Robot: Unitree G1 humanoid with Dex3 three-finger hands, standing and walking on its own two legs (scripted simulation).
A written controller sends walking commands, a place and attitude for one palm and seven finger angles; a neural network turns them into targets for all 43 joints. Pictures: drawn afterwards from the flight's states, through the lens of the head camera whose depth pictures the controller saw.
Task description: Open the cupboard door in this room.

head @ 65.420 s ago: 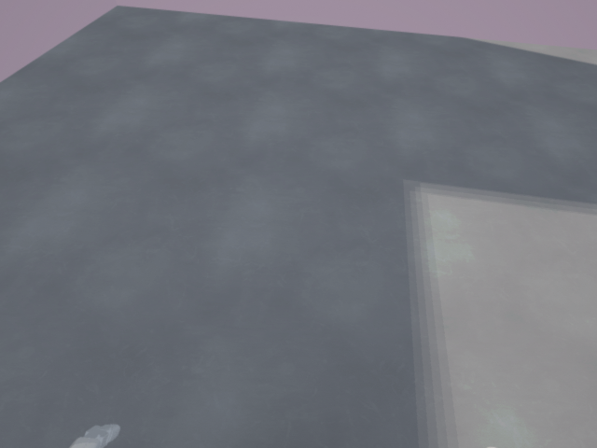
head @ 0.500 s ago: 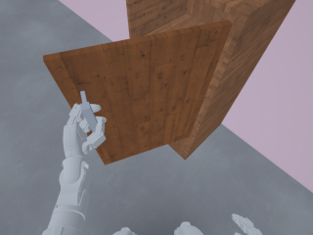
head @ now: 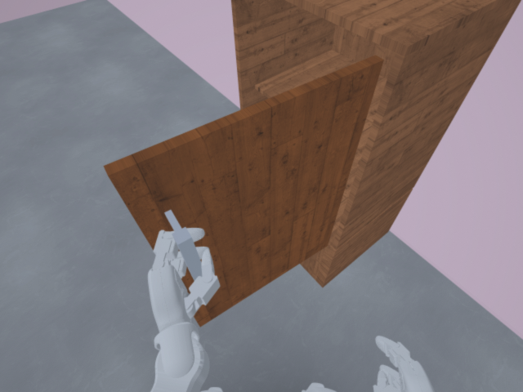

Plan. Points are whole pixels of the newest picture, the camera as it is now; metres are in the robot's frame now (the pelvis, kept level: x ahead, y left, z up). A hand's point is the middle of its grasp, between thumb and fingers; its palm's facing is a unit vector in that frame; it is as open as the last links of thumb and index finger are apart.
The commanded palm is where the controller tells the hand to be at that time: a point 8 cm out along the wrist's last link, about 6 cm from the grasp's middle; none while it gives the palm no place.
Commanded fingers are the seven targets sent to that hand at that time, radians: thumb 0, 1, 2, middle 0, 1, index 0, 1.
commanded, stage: open thumb and fingers to let go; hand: left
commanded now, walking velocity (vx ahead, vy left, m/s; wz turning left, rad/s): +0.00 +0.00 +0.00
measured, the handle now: (186, 249) +0.32 +0.13 +0.04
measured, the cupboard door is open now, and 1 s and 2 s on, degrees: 85 85 88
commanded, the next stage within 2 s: slide the hand sideways off the handle in 0.84 s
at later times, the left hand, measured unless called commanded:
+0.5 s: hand (210, 274) +0.28 +0.09 +0.04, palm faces +0.33 -0.95 +0.00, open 11.9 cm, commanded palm +0.24 +0.14 +0.04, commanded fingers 0.00 -0.50 0.30 -0.28 -1.05 -0.28 -1.05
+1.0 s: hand (208, 279) +0.27 +0.09 +0.04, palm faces +0.24 -0.97 -0.03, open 14.7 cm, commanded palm +0.23 +0.13 +0.04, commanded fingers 0.00 -0.50 0.30 -0.15 -0.30 -0.15 -0.30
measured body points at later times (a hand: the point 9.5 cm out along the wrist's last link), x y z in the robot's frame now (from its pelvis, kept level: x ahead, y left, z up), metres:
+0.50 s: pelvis -0.02 +0.01 -0.01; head +0.03 -0.01 +0.44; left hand +0.26 +0.14 +0.04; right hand +0.16 -0.21 -0.11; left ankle -0.01 +0.14 -0.68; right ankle +0.01 -0.08 -0.68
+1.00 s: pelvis -0.02 +0.03 -0.01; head +0.03 +0.03 +0.44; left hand +0.26 +0.14 +0.04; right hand +0.15 -0.18 -0.11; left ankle -0.01 +0.14 -0.68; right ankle +0.01 -0.08 -0.68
